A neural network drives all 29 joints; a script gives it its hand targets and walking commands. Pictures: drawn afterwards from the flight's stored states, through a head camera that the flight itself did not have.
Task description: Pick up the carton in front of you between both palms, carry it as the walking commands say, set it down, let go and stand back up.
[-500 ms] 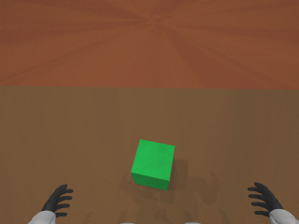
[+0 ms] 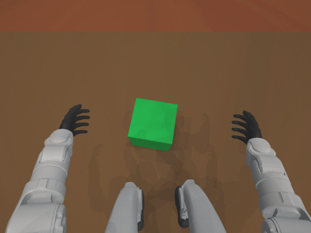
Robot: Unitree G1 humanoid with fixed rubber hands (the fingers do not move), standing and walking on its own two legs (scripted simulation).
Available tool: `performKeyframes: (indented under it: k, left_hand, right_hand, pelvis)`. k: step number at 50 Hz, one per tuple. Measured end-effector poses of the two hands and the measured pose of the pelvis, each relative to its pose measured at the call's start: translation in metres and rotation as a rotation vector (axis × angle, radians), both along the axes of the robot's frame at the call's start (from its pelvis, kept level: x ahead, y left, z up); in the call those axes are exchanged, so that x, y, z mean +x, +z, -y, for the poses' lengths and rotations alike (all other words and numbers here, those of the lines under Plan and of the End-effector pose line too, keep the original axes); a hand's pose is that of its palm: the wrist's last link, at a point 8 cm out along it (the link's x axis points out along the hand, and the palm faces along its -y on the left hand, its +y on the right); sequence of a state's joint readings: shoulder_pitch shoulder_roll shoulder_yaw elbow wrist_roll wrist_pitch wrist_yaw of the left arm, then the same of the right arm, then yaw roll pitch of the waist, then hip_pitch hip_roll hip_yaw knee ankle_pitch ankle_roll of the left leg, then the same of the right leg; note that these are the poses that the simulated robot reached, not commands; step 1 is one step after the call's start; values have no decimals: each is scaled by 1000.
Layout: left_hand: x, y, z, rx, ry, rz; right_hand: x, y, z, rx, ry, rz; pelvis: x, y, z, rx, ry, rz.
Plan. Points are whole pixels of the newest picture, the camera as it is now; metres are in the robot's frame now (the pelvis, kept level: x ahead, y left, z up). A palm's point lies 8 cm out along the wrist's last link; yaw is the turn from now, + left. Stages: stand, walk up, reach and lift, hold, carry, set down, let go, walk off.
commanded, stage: reach and lift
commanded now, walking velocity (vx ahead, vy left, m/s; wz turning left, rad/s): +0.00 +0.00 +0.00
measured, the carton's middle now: (153, 126) +0.50 +0.01 -0.58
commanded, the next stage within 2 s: none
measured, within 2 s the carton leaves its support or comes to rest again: neither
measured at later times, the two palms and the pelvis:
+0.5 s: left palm (96, 82) +0.54 +0.19 -0.14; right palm (214, 100) +0.46 -0.19 -0.14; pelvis -0.04 +0.01 -0.05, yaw +0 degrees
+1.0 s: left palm (110, 111) +0.52 +0.19 -0.36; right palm (198, 120) +0.46 -0.18 -0.36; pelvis -0.04 +0.00 -0.20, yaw -3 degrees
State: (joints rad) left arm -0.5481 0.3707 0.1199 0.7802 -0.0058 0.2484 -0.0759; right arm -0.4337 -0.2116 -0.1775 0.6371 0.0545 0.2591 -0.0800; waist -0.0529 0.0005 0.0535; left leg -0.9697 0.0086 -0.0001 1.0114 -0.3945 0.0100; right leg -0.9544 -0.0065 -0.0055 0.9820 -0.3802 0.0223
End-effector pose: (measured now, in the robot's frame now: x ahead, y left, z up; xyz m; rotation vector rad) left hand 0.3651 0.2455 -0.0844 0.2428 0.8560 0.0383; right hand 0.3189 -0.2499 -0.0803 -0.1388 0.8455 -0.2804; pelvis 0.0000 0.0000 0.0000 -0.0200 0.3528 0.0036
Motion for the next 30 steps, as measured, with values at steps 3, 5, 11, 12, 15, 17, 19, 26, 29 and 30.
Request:
performKeyframes:
  k: [3, 5, 11, 12, 15, 17, 19, 26, 29, 30]
  left_hand:
    - [22, -9, 6, -21, -10, 20]
    - [36, -13, 10, -33, -17, 32]
    - [81, -22, 23, -70, -36, 66]
    - [89, -24, 26, -77, -39, 72]
    - [112, -28, 33, -98, -49, 91]
    - [126, -32, 38, -111, -56, 106]
    - [141, -36, 42, -123, -63, 121]
    - [180, -59, 53, -140, -83, 166]
    - [186, -73, 54, -140, -84, 169]
    - [187, -78, 55, -141, -83, 168]
  right_hand:
    - [16, -9, -8, 13, -19, 29]
    - [27, -14, -13, 23, -31, 46]
    - [63, -27, -30, 50, -66, 93]
    - [70, -29, -33, 55, -71, 100]
    - [89, -35, -41, 68, -86, 124]
    - [101, -39, -45, 75, -94, 140]
    - [113, -44, -50, 83, -102, 156]
    - [146, -67, -63, 85, -109, 201]
    - [151, -79, -65, 83, -108, 204]
    - [151, -84, -65, 83, -108, 203]
  pelvis:
    - [-14, -8, -3, -3, 0, -49]
    - [-23, -13, -4, -4, 1, -79]
    - [-44, -26, -9, -8, 6, -162]
    - [-46, -29, -9, -9, 7, -175]
    - [-50, -34, -11, -13, 9, -215]
    - [-51, -37, -12, -16, 10, -242]
    - [-50, -40, -13, -19, 11, -270]
    - [-36, -45, -14, -27, 13, -371]
    - [-27, -46, -14, -30, 13, -415]
    - [-24, -47, -14, -31, 13, -430]
